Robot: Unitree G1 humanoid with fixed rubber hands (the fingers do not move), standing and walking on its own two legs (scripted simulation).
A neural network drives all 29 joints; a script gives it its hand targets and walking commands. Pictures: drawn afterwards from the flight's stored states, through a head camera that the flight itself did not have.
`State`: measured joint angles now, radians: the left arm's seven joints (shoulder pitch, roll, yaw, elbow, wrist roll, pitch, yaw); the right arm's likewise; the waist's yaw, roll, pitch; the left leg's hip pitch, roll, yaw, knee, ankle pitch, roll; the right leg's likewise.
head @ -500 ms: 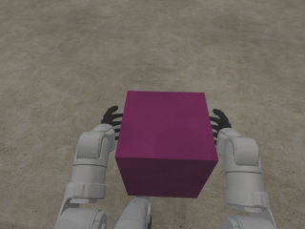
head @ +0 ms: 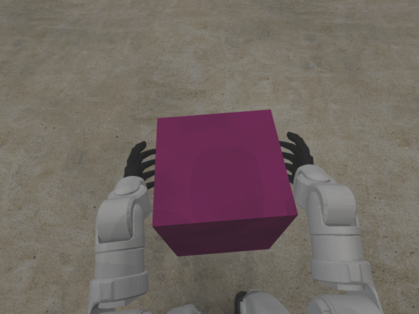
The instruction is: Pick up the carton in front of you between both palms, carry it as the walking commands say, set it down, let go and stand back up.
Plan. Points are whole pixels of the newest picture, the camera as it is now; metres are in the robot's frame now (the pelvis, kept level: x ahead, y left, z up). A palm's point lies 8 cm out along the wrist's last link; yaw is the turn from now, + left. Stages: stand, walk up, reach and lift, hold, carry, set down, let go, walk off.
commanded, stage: carry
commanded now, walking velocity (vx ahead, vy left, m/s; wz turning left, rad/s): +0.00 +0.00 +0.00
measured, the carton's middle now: (219, 190) +0.35 -0.01 -0.02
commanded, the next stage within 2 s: none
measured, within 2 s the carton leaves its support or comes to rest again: neither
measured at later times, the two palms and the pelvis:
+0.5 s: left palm (119, 128) +0.41 +0.15 +0.13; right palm (294, 120) +0.41 -0.15 +0.12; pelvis +0.07 +0.01 +0.01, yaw +1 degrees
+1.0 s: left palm (108, 146) +0.37 +0.16 +0.14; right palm (295, 130) +0.37 -0.14 +0.14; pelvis +0.03 +0.01 +0.01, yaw +1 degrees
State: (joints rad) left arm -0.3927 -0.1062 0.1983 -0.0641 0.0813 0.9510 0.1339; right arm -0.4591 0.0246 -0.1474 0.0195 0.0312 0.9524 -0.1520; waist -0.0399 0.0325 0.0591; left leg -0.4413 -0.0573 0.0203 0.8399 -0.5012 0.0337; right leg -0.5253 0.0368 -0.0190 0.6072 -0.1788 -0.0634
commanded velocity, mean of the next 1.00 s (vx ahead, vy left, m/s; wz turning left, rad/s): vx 0.00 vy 0.00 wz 0.00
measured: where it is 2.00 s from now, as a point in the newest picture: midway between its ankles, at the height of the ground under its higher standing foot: outside the picture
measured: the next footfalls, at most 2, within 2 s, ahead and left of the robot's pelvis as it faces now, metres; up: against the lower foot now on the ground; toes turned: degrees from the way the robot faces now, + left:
left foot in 0.16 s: +0.08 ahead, +0.11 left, +0.00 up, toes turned -3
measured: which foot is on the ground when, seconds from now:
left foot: up 0.00-0.14, down 0.16-1.00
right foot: down 0.00-1.00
